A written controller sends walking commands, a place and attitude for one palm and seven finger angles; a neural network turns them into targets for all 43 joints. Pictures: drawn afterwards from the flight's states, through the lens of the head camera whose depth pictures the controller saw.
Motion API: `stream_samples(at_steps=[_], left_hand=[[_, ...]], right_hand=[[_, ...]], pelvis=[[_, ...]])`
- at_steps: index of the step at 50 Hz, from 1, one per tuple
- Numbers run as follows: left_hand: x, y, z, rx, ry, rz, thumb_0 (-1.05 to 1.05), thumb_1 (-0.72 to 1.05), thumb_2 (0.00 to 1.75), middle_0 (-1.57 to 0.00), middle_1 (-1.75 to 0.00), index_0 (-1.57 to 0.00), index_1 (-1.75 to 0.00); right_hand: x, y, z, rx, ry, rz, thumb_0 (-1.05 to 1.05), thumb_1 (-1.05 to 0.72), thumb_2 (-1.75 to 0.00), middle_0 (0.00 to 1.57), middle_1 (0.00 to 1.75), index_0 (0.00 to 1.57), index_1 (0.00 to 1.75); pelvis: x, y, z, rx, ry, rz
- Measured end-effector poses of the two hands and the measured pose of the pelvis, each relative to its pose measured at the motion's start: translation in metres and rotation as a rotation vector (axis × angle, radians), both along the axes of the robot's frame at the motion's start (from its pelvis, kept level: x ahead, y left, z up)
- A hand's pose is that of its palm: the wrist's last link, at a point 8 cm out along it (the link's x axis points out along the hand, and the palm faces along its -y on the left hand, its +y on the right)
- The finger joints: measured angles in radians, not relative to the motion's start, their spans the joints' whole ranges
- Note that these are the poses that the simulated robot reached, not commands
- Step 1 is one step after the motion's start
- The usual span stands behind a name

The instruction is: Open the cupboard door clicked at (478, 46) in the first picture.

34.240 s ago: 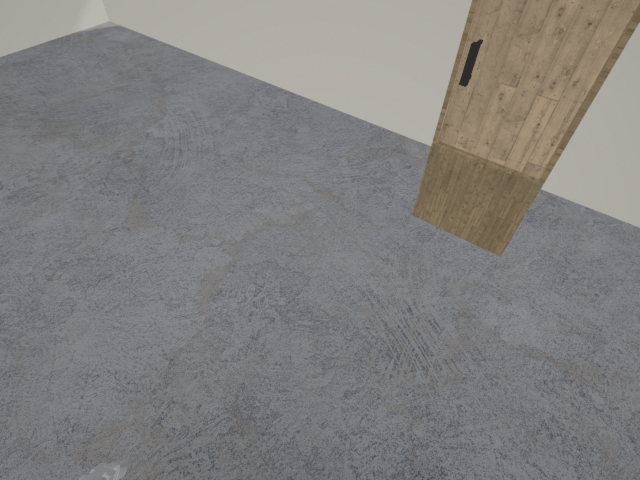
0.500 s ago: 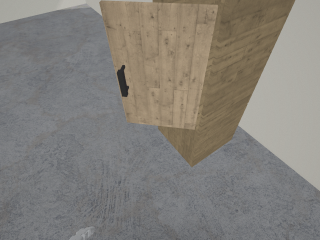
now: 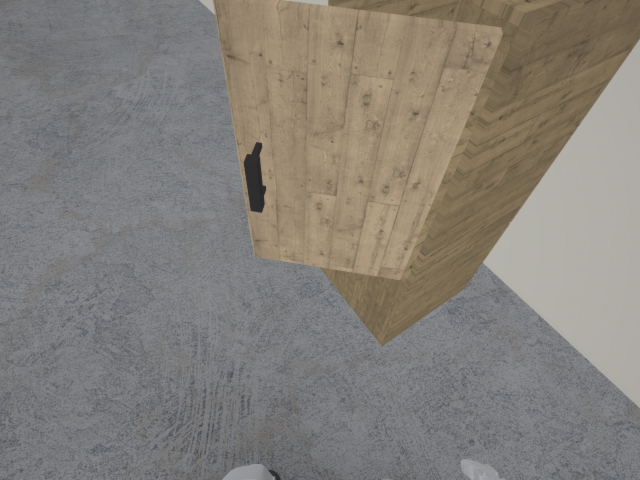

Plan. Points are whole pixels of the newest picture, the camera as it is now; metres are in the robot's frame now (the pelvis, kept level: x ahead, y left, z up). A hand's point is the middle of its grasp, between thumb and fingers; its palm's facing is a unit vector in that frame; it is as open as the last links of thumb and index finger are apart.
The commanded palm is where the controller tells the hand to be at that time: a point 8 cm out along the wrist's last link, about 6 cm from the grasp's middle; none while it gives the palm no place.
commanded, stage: come to a stop and stand still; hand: left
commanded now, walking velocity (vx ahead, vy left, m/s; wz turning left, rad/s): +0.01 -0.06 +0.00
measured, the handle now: (257, 177) +0.59 +0.17 -0.04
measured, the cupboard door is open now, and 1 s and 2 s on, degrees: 46 46 46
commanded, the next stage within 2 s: look again from close up in 1.22 s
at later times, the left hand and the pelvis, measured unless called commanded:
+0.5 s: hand out of the picture +0.06 +0.15 -0.16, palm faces -0.01 -0.98 -0.22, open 7.4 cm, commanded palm none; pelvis +0.00 -0.03 +0.00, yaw +0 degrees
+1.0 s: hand out of the picture +0.03 +0.13 -0.18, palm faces +0.00 -0.98 -0.18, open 7.4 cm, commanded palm none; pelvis +0.04 -0.04 +0.00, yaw -1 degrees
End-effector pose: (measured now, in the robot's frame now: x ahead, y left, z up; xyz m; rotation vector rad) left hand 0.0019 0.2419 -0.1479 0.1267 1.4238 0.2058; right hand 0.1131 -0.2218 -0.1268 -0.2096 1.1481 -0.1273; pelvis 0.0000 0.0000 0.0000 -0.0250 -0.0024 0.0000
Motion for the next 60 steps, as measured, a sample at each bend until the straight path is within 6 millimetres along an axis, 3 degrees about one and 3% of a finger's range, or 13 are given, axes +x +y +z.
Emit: stream_samples(at_steps=[5, 12, 15, 21, 26, 33, 43, 52, 60], left_hand=[[0.023, -0.001, 0.01, 0.048, -0.113, -0.025, 0.0, 0.91, 0.9, -0.2, -0.3, -0.2, -0.3], [0.027, -0.021, 0.011, 0.066, -0.19, -0.112, 0.0, 0.91, 0.9, -0.2, -0.3, -0.2, -0.3], [0.035, -0.025, 0.007, 0.048, -0.213, -0.118, 0.0, 0.9, 0.9, -0.2, -0.3, -0.2, -0.3], [0.051, -0.033, 0.011, 0.023, -0.226, -0.119, 0.0, 0.91, 0.9, -0.2, -0.3, -0.2, -0.3], [0.048, -0.04, 0.014, 0.013, -0.198, -0.121, 0.0, 0.91, 0.9, -0.2, -0.3, -0.2, -0.3], [0.031, -0.046, 0.009, -0.001, -0.1, -0.106, 0.0, 0.91, 0.9, -0.2, -0.3, -0.2, -0.3], [0.02, -0.056, 0.004, -0.023, -0.023, -0.073, 0.0, 0.91, 0.9, -0.2, -0.3, -0.2, -0.3], [0.032, -0.057, 0.003, -0.022, -0.021, -0.071, 0.0, 0.91, 0.9, -0.2, -0.3, -0.2, -0.3], [0.053, -0.049, 0.006, 0.004, -0.062, -0.075, 0.0, 0.91, 0.9, -0.2, -0.3, -0.2, -0.3]], right_hand=[[-0.025, -0.026, -0.008, -0.001, 0.035, -0.026, 0.0, -0.91, -0.89, 0.21, 0.3, 0.2, 0.3], [-0.064, -0.058, -0.019, 0.015, 0.038, -0.08, 0.01, -0.91, -0.89, 0.2, 0.3, 0.2, 0.3], [-0.083, -0.057, -0.019, 0.004, 0.056, -0.09, 0.01, -0.91, -0.89, 0.2, 0.3, 0.19, 0.3], [-0.123, -0.036, -0.018, 0.039, 0.162, -0.089, 0.01, -0.91, -0.9, 0.2, 0.3, 0.19, 0.3], [-0.136, -0.022, -0.018, 0.083, 0.229, -0.096, 0.01, -0.91, -0.89, 0.2, 0.3, 0.2, 0.3], [-0.125, -0.017, -0.017, 0.097, 0.246, -0.104, 0.01, -0.91, -0.89, 0.2, 0.3, 0.2, 0.3], [-0.085, -0.036, -0.013, 0.044, 0.217, -0.084, 0.01, -0.92, -0.89, 0.2, 0.3, 0.2, 0.3], [-0.045, -0.046, -0.009, 0.02, 0.158, -0.06, 0.01, -0.91, -0.89, 0.2, 0.3, 0.2, 0.3], [-0.027, -0.047, -0.009, 0.021, 0.134, -0.047, 0.01, -0.91, -0.89, 0.2, 0.3, 0.2, 0.3]], pelvis=[[-0.01, -0.014, -0.003, -0.001, -0.003, 0.006], [-0.012, -0.022, -0.013, -0.022, -0.019, 0.005], [-0.009, -0.022, -0.014, -0.02, -0.021, 0.016], [-0.006, -0.024, -0.006, 0.018, -0.018, 0.006], [-0.001, -0.029, 0.0, 0.026, -0.005, -0.001], [0.011, -0.033, 0.002, 0.028, 0.004, -0.007], [0.028, -0.036, 0.003, 0.03, 0.004, -0.01], [0.04, -0.039, 0.003, 0.031, 0.007, -0.011], [0.047, -0.041, 0.004, 0.032, 0.005, -0.009]])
